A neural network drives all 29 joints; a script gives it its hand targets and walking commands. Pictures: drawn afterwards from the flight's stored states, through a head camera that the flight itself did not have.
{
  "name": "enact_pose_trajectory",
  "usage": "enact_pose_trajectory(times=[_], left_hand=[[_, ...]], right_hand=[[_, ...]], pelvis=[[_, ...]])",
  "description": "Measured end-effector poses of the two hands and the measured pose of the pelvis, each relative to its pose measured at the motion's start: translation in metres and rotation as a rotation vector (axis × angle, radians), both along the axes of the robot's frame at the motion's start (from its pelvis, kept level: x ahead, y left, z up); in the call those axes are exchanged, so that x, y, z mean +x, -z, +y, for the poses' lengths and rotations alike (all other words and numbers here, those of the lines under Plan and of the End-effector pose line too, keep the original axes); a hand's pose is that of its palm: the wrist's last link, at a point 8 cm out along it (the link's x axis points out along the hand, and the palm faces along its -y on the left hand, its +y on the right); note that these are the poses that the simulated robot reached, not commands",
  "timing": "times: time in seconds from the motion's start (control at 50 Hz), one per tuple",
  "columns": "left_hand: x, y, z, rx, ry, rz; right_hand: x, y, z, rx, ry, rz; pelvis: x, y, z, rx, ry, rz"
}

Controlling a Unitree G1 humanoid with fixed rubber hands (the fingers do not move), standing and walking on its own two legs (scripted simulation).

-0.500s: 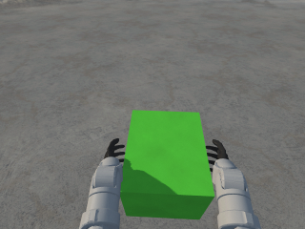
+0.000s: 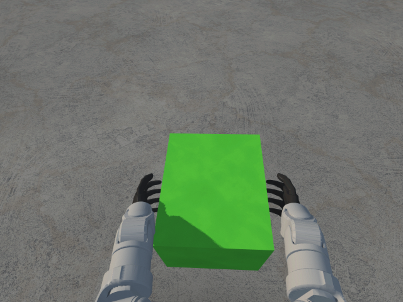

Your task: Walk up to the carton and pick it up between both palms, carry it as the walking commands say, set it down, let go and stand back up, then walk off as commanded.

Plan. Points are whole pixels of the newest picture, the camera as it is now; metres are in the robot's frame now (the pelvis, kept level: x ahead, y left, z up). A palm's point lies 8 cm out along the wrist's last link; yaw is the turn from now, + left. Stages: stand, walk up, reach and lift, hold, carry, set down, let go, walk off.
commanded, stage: set down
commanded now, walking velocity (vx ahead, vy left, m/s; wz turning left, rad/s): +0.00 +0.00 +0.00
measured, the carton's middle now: (213, 200) +0.38 -0.01 -0.09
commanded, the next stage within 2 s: none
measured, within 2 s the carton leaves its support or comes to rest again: neither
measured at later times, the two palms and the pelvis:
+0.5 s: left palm (156, 212) +0.35 +0.13 -0.10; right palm (280, 213) +0.33 -0.18 -0.09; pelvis -0.02 +0.01 -0.05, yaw +0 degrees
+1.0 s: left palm (166, 215) +0.39 +0.12 -0.20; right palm (273, 219) +0.36 -0.18 -0.19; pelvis -0.04 -0.01 -0.13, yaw -1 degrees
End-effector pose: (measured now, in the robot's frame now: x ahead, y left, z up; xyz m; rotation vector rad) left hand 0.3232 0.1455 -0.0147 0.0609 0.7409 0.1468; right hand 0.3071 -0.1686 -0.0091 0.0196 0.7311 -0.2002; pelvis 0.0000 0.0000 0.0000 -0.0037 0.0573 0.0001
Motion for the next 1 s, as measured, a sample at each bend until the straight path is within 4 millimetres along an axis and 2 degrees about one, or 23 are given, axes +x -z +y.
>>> enact_pose_trajectory(times=[0.16, 0.36, 0.66, 0.84, 1.0], left_hand=[[0.007, 0.036, -0.008, -0.013, -0.017, 0.008], [0.019, 0.068, -0.017, -0.013, -0.017, -0.011], [0.043, 0.114, -0.017, -0.014, 0.0, -0.018], [0.051, 0.152, -0.027, 0.002, 0.021, -0.004], [0.062, 0.182, -0.026, 0.004, 0.023, -0.004]], right_hand=[[0.006, 0.032, -0.003, -0.032, 0.054, 0.007], [0.016, 0.062, -0.007, -0.055, 0.117, -0.011], [0.034, 0.11, -0.01, -0.037, 0.107, -0.017], [0.038, 0.148, -0.016, -0.046, 0.157, 0.0], [0.05, 0.178, -0.015, -0.056, 0.151, -0.001]], pelvis=[[0.004, 0.011, 0.005, -0.007, -0.006, 0.142], [-0.005, 0.033, 0.009, -0.009, 0.007, 0.281], [-0.033, 0.078, 0.002, -0.011, -0.007, 0.395], [-0.037, 0.107, -0.002, -0.004, 0.002, 0.479], [-0.036, 0.135, -0.007, 0.001, 0.01, 0.547]])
